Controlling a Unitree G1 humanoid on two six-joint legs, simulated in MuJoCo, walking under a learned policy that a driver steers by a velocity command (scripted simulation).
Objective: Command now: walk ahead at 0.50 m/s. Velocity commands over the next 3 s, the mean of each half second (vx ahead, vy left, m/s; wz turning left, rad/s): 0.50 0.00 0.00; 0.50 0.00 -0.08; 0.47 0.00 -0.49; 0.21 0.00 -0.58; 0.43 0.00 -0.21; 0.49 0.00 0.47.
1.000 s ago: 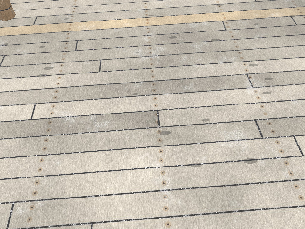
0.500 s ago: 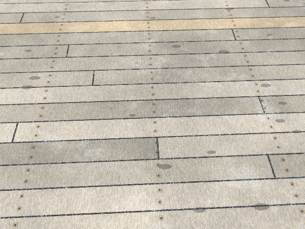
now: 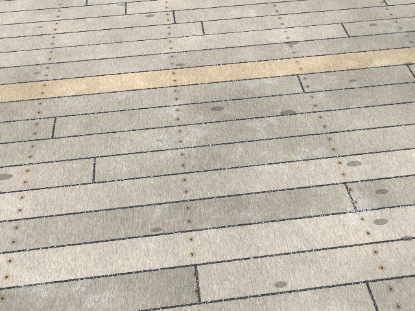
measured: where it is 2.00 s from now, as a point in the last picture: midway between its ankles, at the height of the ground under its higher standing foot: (232, 177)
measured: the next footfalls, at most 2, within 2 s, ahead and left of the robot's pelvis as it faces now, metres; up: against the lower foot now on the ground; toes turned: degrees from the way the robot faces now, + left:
left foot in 0.56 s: +0.47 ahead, +0.09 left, +0.00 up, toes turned +5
right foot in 1.14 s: +0.75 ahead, -0.09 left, +0.00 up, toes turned -13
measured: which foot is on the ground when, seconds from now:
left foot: up 0.00-0.54, down 0.56-1.00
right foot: down 0.00-0.56, up 0.58-1.00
